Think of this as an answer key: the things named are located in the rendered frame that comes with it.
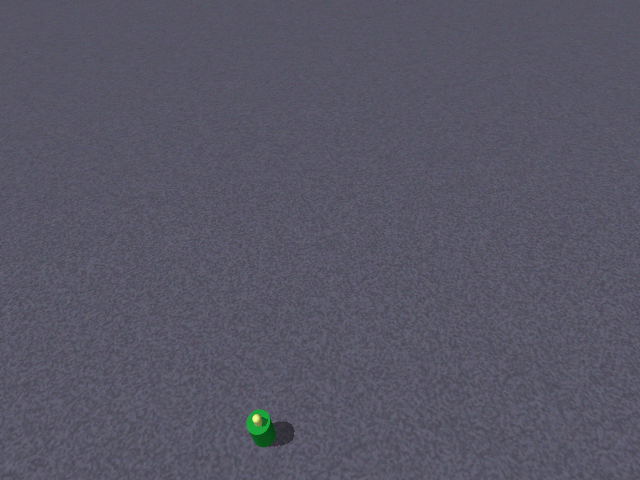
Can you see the bottle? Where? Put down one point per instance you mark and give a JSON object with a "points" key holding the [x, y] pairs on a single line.
{"points": [[260, 428]]}

